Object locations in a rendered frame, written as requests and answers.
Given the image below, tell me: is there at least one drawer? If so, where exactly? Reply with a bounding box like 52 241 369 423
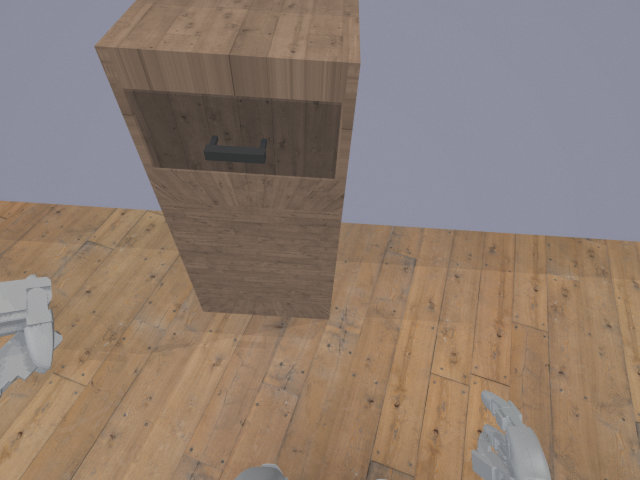
126 89 342 179

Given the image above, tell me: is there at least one right robot hand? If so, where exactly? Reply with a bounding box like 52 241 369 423
471 390 551 480

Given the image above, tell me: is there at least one cabinet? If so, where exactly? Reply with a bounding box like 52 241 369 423
94 0 361 320

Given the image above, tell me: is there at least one left robot hand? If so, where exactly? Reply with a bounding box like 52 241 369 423
0 274 63 398

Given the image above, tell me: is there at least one left robot shin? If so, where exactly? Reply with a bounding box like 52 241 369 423
261 464 283 474

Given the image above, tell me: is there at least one handle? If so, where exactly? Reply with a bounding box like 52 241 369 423
204 135 267 164

